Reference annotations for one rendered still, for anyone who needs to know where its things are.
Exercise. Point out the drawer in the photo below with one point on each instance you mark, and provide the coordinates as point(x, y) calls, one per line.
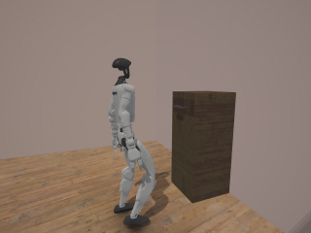
point(189, 104)

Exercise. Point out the right robot forearm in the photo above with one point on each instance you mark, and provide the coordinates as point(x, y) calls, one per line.
point(126, 129)

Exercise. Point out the handle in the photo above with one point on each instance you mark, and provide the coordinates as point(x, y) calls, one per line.
point(179, 107)

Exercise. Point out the right robot foot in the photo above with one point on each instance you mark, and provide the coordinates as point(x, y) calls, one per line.
point(128, 220)

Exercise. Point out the left robot upper arm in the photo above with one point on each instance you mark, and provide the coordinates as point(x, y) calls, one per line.
point(111, 109)

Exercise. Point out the robot right hand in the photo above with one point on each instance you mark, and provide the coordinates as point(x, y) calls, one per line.
point(133, 155)

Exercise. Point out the robot left thigh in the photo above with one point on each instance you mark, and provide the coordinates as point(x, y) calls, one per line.
point(126, 172)

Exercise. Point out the robot left hand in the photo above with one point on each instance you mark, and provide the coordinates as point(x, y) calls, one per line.
point(114, 142)

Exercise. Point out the cabinet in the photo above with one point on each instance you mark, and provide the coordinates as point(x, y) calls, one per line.
point(202, 144)

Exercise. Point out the right robot upper arm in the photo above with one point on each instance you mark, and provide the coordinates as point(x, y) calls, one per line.
point(127, 91)

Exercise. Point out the left robot forearm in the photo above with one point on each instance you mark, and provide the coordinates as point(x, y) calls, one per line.
point(114, 125)

